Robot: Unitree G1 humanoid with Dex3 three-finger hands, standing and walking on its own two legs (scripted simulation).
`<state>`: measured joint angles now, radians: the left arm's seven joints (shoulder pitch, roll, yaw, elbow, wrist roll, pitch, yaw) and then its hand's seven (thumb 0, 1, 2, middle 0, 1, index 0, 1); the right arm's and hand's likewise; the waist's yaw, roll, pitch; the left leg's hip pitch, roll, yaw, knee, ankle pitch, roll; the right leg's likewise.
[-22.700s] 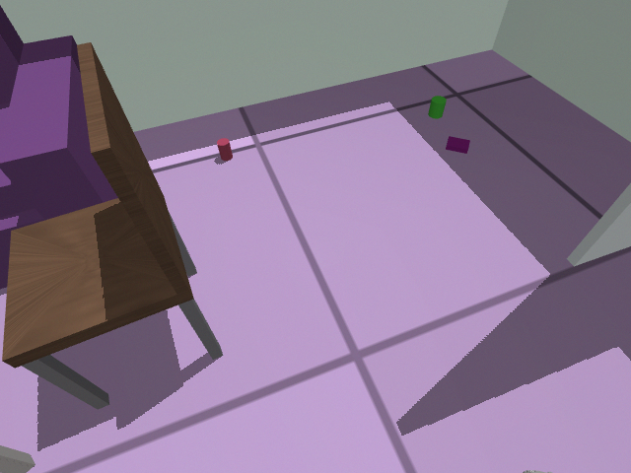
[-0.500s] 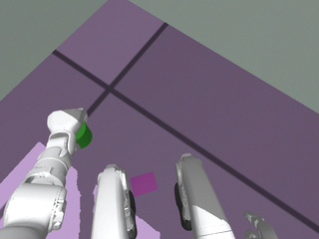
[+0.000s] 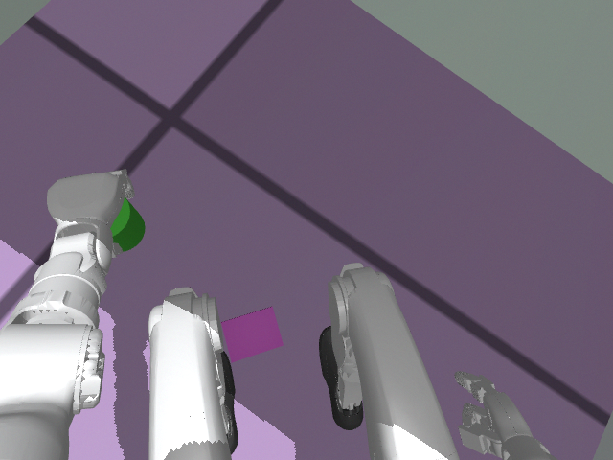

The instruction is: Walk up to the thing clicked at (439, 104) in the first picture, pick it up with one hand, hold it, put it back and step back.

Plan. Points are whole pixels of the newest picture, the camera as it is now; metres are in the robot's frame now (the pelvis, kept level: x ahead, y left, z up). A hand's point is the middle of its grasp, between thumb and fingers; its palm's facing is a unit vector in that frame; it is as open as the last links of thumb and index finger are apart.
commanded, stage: crouch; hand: left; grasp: from above
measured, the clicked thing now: (108, 211) +0.45 +0.26 -0.21
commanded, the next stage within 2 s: lower in 0.54 s
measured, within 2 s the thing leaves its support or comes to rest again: rests again in 1.38 s
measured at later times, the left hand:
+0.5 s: hand (118, 231) +0.42 +0.25 -0.23, palm faces -0.46 -0.03 -0.89, open 10.2 cm
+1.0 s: hand (132, 235) +0.43 +0.24 -0.29, palm faces -0.49 -0.05 -0.87, open 10.2 cm
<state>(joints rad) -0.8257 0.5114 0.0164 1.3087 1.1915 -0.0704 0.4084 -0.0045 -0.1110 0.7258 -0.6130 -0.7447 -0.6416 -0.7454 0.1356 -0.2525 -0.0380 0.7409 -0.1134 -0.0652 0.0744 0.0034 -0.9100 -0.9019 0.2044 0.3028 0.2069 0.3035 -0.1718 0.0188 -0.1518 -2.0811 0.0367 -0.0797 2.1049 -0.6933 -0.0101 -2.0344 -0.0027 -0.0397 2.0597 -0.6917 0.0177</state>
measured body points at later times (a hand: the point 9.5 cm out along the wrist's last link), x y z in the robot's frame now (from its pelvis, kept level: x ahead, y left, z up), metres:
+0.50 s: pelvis -0.02 +0.00 -0.06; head +0.21 +0.04 +0.33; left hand +0.44 +0.25 -0.18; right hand +0.03 -0.27 -0.18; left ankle +0.07 +0.13 -0.39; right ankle +0.08 -0.13 -0.39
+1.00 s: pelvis -0.01 +0.00 -0.09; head +0.23 +0.05 +0.28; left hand +0.45 +0.24 -0.24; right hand +0.03 -0.28 -0.20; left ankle +0.07 +0.13 -0.39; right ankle +0.08 -0.13 -0.39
